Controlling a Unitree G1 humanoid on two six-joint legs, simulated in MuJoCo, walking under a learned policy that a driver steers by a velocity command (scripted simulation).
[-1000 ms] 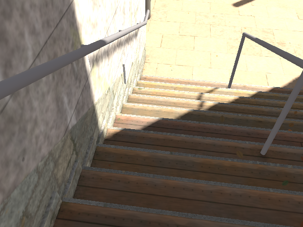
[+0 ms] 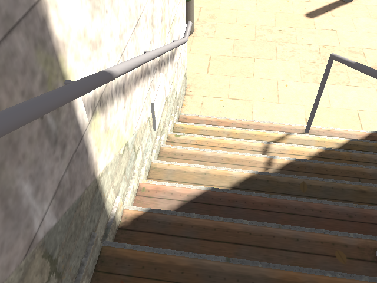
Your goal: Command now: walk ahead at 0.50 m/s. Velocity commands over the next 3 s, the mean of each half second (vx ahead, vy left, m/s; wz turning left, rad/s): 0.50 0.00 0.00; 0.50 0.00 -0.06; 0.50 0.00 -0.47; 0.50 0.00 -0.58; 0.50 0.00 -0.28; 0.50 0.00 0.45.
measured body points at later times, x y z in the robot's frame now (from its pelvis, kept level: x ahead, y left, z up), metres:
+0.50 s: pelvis +0.30 -0.05 -0.15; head +0.30 -0.05 +0.30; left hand +0.39 +0.20 -0.28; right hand +0.23 -0.26 -0.30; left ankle +0.17 +0.09 -0.63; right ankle +0.32 -0.14 -0.89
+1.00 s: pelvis +0.59 +0.03 -0.31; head +0.60 +0.03 +0.14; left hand +0.54 +0.26 -0.46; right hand +0.68 -0.21 -0.44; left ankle +0.62 +0.12 -1.04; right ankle +0.48 -0.11 -0.79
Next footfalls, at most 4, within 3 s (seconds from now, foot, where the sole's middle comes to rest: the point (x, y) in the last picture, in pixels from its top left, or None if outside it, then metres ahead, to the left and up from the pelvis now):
0.38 right None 0.36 -0.14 -0.92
0.88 left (175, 282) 0.66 0.12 -1.08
1.46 right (233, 242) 0.94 -0.16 -1.23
1.86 left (206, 204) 1.27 -0.02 -1.39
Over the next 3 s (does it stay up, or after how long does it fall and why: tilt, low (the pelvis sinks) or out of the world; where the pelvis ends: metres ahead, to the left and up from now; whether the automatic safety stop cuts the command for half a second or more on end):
stays up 1.59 -0.42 -0.83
